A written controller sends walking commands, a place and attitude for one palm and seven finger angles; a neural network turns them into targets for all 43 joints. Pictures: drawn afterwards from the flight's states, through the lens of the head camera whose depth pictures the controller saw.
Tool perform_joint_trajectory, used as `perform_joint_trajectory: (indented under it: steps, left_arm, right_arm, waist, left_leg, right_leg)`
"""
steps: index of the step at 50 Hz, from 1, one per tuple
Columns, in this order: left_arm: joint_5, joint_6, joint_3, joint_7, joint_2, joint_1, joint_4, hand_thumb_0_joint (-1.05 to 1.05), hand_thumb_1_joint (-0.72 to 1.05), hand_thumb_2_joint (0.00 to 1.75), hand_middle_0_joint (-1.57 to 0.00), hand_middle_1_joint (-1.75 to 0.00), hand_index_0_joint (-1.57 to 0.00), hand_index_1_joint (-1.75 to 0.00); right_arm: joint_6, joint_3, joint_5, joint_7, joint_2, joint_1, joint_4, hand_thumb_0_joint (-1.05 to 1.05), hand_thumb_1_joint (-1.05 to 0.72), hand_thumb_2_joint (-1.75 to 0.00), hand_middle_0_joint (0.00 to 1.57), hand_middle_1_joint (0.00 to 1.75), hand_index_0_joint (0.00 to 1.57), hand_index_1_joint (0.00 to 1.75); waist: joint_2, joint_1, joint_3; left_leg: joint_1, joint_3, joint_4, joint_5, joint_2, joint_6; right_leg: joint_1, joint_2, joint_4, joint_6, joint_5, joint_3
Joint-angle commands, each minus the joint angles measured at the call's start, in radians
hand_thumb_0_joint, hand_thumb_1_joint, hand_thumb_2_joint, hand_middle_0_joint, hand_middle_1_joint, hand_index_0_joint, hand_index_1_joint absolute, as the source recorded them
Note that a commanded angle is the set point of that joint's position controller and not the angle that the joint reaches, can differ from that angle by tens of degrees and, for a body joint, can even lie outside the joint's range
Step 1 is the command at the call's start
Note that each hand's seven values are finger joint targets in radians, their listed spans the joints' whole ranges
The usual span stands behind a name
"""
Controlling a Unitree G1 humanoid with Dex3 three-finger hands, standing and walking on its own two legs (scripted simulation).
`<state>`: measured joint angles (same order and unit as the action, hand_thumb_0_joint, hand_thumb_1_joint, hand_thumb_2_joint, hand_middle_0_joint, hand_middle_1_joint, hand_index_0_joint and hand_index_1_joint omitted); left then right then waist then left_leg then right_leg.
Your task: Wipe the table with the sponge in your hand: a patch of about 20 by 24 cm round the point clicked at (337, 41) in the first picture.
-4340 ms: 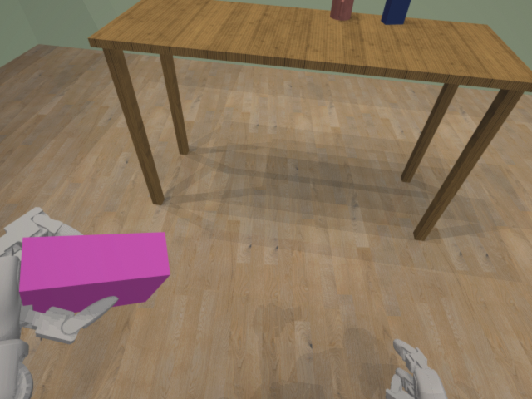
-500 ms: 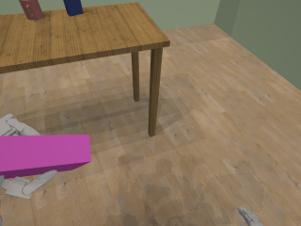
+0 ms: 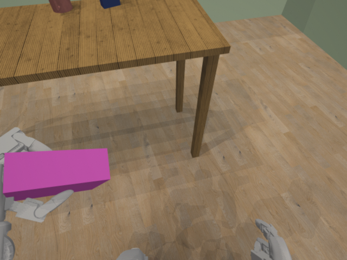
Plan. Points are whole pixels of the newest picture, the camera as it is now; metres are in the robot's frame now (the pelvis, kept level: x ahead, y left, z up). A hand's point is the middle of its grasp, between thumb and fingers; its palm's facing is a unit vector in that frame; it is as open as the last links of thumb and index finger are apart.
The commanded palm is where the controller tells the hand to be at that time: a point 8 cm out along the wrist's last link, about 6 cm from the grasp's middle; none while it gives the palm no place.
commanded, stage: take the last steps up to it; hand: left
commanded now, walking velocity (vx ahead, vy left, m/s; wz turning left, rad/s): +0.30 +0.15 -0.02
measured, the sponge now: (73, 173) +0.23 +0.19 +0.14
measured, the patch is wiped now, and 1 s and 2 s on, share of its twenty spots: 0.00 0.00 0.00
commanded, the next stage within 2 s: come to a stop and stand still in 1.00 s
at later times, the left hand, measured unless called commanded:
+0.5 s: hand (57, 108) +0.35 +0.26 +0.16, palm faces +0.35 -0.79 -0.51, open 9.6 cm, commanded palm +0.30 +0.31 +0.18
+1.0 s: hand (57, 67) +0.47 +0.30 +0.18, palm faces +0.32 -0.80 -0.50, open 9.6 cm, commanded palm +0.42 +0.35 +0.18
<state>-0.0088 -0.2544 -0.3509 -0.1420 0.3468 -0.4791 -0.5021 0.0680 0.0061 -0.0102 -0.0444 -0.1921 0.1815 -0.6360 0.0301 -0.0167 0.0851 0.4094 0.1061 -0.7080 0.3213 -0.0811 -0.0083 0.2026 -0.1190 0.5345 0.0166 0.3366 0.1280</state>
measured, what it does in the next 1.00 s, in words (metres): walks ahead: left foot, then right foot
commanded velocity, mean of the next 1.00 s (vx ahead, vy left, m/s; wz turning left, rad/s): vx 0.25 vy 0.15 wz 0.02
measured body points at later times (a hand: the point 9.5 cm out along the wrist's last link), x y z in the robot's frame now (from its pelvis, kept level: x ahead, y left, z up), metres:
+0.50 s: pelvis +0.13 +0.03 +0.00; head +0.17 +0.00 +0.44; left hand +0.33 +0.30 +0.19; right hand +0.27 -0.21 -0.12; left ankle +0.12 +0.17 -0.65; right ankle +0.12 -0.06 -0.74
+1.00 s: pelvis +0.24 +0.08 -0.01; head +0.27 +0.07 +0.44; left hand +0.44 +0.34 +0.20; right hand +0.39 -0.13 -0.11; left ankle +0.27 +0.20 -0.74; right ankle +0.25 +0.00 -0.74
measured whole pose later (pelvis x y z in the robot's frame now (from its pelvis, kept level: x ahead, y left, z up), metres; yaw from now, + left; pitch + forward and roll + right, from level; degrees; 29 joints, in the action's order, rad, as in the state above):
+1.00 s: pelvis +0.24 +0.08 -0.01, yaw -3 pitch +1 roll +1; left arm 0.01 -0.23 -0.38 -0.14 0.40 -0.51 -0.56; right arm 0.12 -0.02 0.00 -0.05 -0.13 0.22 -0.61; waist -0.01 0.00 0.05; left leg 0.32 0.16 -0.60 0.29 -0.06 0.01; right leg 0.31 -0.05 0.61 0.01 0.32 0.16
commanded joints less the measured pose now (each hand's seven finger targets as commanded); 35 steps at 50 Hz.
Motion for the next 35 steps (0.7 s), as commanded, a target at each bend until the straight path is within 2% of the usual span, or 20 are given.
perform_joint_trajectory:
  steps: [1,2,3,4,5,8,11,14,15,16,17,18,19,21,24,29,32,33,34,35]
  left_arm:
    - [0.019,-0.063,-0.143,-0.051,0.198,0.09,-0.281,0.0,0.1,1.3,-1.2,-1.6,-1.2,-1.6]
    - [0.023,-0.069,-0.138,-0.051,0.195,0.106,-0.305,0.0,0.1,1.3,-1.2,-1.6,-1.2,-1.6]
    - [0.026,-0.069,-0.125,-0.05,0.174,0.088,-0.314,0.0,0.1,1.3,-1.2,-1.6,-1.2,-1.6]
    - [0.02,-0.074,-0.14,-0.047,0.192,0.053,-0.253,0.0,0.1,1.3,-1.2,-1.6,-1.2,-1.6]
    - [0.022,-0.064,-0.155,-0.041,0.218,0.058,-0.24,0.0,0.1,1.3,-1.2,-1.6,-1.2,-1.6]
    - [0.025,-0.061,-0.141,-0.035,0.189,0.03,-0.328,0.0,0.1,1.3,-1.2,-1.6,-1.2,-1.6]
    - [0.036,-0.052,-0.132,-0.035,0.177,-0.028,-0.314,0.0,0.1,1.3,-1.2,-1.6,-1.2,-1.6]
    - [0.034,-0.032,-0.144,-0.035,0.182,-0.025,-0.235,0.0,0.1,1.3,-1.2,-1.6,-1.2,-1.6]
    - [0.031,-0.027,-0.152,-0.032,0.191,-0.012,-0.199,0.0,0.1,1.3,-1.2,-1.6,-1.2,-1.6]
    - [0.02,-0.022,-0.157,-0.03,0.21,0.009,-0.166,0.0,0.1,1.3,-1.2,-1.6,-1.2,-1.6]
    - [0.027,-0.023,-0.198,-0.033,0.246,0.027,-0.138,0.0,0.1,1.3,-1.2,-1.6,-1.2,-1.6]
    - [0.049,-0.029,-0.195,-0.028,0.24,0.073,-0.141,0.0,0.1,1.3,-1.2,-1.6,-1.2,-1.6]
    - [0.05,-0.044,-0.211,-0.026,0.259,0.075,-0.152,0.0,0.1,1.3,-1.2,-1.6,-1.2,-1.6]
    - [0.035,-0.066,-0.188,-0.017,0.22,0.017,-0.136,0.0,0.1,1.3,-1.2,-1.6,-1.2,-1.6]
    - [0.023,-0.085,-0.156,-0.019,0.206,0.044,-0.175,0.0,0.1,1.3,-1.2,-1.6,-1.2,-1.6]
    - [0.023,-0.069,-0.148,-0.047,0.21,0.036,-0.283,0.0,0.1,1.3,-1.2,-1.6,-1.2,-1.6]
    - [0.02,-0.065,-0.156,-0.057,0.215,0.083,-0.282,0.0,0.1,1.3,-1.2,-1.6,-1.2,-1.6]
    - [0.021,-0.067,-0.145,-0.055,0.207,0.093,-0.277,0.0,0.1,1.3,-1.2,-1.6,-1.2,-1.6]
    - [0.023,-0.075,-0.142,-0.054,0.199,0.119,-0.287,0.0,0.1,1.3,-1.2,-1.6,-1.2,-1.6]
    - [0.029,-0.079,-0.141,-0.052,0.197,0.14,-0.297,0.0,0.1,1.3,-1.2,-1.6,-1.2,-1.6]
  right_arm:
    - [0.064,0.05,0.004,-0.024,-0.085,-0.054,0.176,0.0,-0.9,-0.9,0.2,0.3,0.2,0.3]
    - [0.068,0.064,0.01,-0.025,-0.108,-0.033,0.178,0.0,-0.9,-0.9,0.2,0.3,0.2,0.3]
    - [0.069,0.077,0.018,-0.021,-0.134,-0.031,0.183,0.0,-0.9,-0.9,0.2,0.3,0.2,0.3]
    - [0.073,0.07,0.015,-0.016,-0.117,-0.019,0.172,0.0,-0.9,-0.9,0.2,0.3,0.2,0.3]
    - [0.076,0.07,0.011,-0.014,-0.122,-0.035,0.165,0.0,-0.9,-0.9,0.2,0.3,0.2,0.3]
    - [0.093,0.074,0.031,-0.006,-0.119,-0.048,0.15,0.0,-0.9,-0.9,0.2,0.3,0.2,0.3]
    - [0.107,0.057,0.022,-0.004,-0.116,-0.05,0.149,0.0,-0.9,-0.9,0.2,0.3,0.2,0.3]
    - [0.095,0.052,0.022,-0.019,-0.118,-0.051,0.143,0.0,-0.9,-0.9,0.2,0.3,0.2,0.3]
    - [0.085,0.053,0.024,-0.023,-0.115,-0.055,0.14,0.0,-0.9,-0.9,0.2,0.3,0.2,0.3]
    - [0.071,0.055,0.024,-0.021,-0.099,-0.049,0.143,0.0,-0.9,-0.9,0.2,0.3,0.2,0.3]
    - [0.067,0.049,0.017,-0.016,-0.093,-0.082,0.169,0.0,-0.9,-0.9,0.2,0.3,0.2,0.3]
    - [0.064,0.067,0.017,-0.002,-0.122,-0.074,0.153,0.0,-0.9,-0.9,0.2,0.3,0.2,0.3]
    - [0.061,0.058,0.015,0.0,-0.109,-0.077,0.139,0.0,-0.9,-0.9,0.2,0.3,0.2,0.3]
    - [0.04,0.037,0.009,0.002,-0.09,-0.076,0.114,0.0,-0.9,-0.9,0.2,0.3,0.2,0.3]
    - [0.032,0.039,0.007,0.002,-0.097,-0.08,0.132,0.0,-0.9,-0.9,0.2,0.3,0.2,0.3]
    - [0.055,0.05,0.003,-0.002,-0.075,-0.066,0.186,0.0,-0.9,-0.9,0.2,0.3,0.2,0.3]
    - [0.057,0.061,0.003,-0.015,-0.085,-0.042,0.186,0.0,-0.9,-0.9,0.2,0.3,0.2,0.3]
    - [0.058,0.072,0.01,-0.024,-0.101,-0.023,0.187,0.0,-0.9,-0.9,0.2,0.3,0.2,0.3]
    - [0.06,0.081,0.016,-0.025,-0.124,-0.01,0.189,0.0,-0.9,-0.9,0.2,0.3,0.2,0.3]
    - [0.062,0.09,0.023,-0.018,-0.149,-0.015,0.197,0.0,-0.9,-0.9,0.2,0.3,0.2,0.3]
  waist:
    - [0.017,0.018,-0.235]
    - [-0.106,0.039,-0.279]
    - [-0.317,0.038,-0.308]
    - [-0.322,0.036,-0.293]
    - [-0.3,0.037,-0.235]
    - [-0.269,0.017,-0.195]
    - [-0.307,0.016,-0.198]
    - [-0.219,0.007,-0.208]
    - [-0.132,0.001,-0.226]
    - [0.081,0.004,-0.229]
    - [0.279,-0.008,-0.204]
    - [0.241,0.004,-0.206]
    - [0.176,0.009,-0.161]
    - [0.067,0.011,-0.139]
    - [0.108,0.026,-0.147]
    - [0.161,-0.008,-0.194]
    - [0.076,0.011,-0.192]
    - [-0.011,0.028,-0.199]
    - [-0.176,0.039,-0.235]
    - [-0.381,0.032,-0.249]
  left_leg:
    - [-0.278,0.124,0.286,-0.157,0.066,0.012]
    - [-0.407,0.022,0.299,-0.215,-0.014,0.051]
    - [-0.56,-0.247,0.287,-0.47,-0.218,0.147]
    - [-0.529,-0.421,0.356,-0.471,-0.325,0.245]
    - [-0.458,-0.463,0.377,-0.394,-0.356,0.295]
    - [-0.397,-0.216,0.347,-0.349,-0.244,0.221]
    - [-0.287,-0.098,0.348,-0.366,-0.196,0.17]
    - [-0.195,-0.038,0.218,-0.3,-0.164,0.118]
    - [-0.12,-0.013,0.087,-0.239,-0.137,0.097]
    - [0.057,0.062,-0.152,-0.086,-0.046,0.057]
    - [0.3,0.024,-0.394,0.223,0.058,0.015]
    - [0.315,-0.109,-0.55,0.199,0.033,-0.002]
    - [0.361,-0.15,-0.621,0.146,0.004,-0.009]
    - [0.359,-0.137,-0.611,0.056,-0.025,-0.025]
    - [0.24,-0.084,-0.348,0.0,-0.047,-0.022]
    - [-0.024,0.065,0.045,-0.053,0.024,0.002]
    - [-0.191,0.115,0.216,-0.151,0.06,0.002]
    - [-0.287,0.088,0.268,-0.154,0.042,0.011]
    - [-0.397,-0.035,0.306,-0.169,-0.044,0.049]
    - [-0.495,-0.341,0.344,-0.377,-0.25,0.148]
  right_leg:
    - [-0.058,-0.105,0.058,-0.071,-0.411,-0.092]
    - [0.041,-0.065,0.237,-0.038,-0.375,-0.051]
    - [0.268,0.036,0.463,0.013,0.045,0.021]
    - [0.372,0.069,0.637,0.005,0.33,-0.029]
    - [0.439,0.02,0.68,0.004,0.31,-0.09]
    - [0.427,-0.002,0.516,0.011,0.19,-0.045]
    - [0.225,0.042,0.262,0.012,0.08,0.037]
    - [-0.005,0.085,0.011,0.007,-0.044,0.089]
    - [-0.113,0.047,-0.077,-0.01,-0.106,0.034]
    - [-0.223,-0.124,-0.147,-0.082,-0.137,-0.233]
    - [-0.297,-0.343,-0.23,-0.197,-0.267,-0.629]
    - [-0.255,-0.385,-0.268,-0.204,-0.183,-0.698]
    - [-0.235,-0.393,-0.254,-0.232,-0.189,-0.65]
    - [-0.193,-0.288,-0.203,-0.18,-0.409,-0.345]
    - [-0.129,-0.233,-0.177,-0.139,-0.575,-0.136]
    - [-0.112,-0.207,-0.144,-0.131,-0.53,-0.11]
    - [-0.051,-0.158,-0.069,-0.098,-0.339,-0.09]
    - [-0.003,-0.132,0.044,-0.078,-0.288,-0.065]
    - [0.095,-0.061,0.248,-0.045,-0.172,-0.019]
    - [0.299,0.059,0.488,0.002,0.255,0.017]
